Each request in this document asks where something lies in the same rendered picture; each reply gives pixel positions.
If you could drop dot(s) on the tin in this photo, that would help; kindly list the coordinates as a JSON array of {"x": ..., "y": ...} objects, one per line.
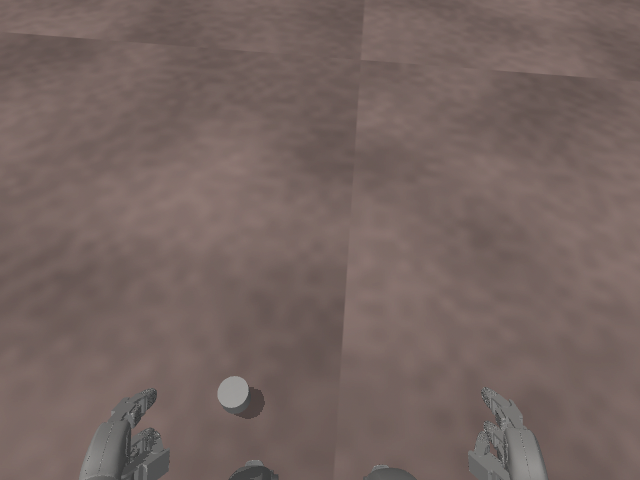
[{"x": 234, "y": 394}]

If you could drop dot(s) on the right robot hand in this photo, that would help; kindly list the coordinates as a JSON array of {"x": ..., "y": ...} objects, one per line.
[{"x": 518, "y": 450}]

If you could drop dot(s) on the left robot hand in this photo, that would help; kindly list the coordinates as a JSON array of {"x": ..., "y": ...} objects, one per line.
[{"x": 112, "y": 452}]

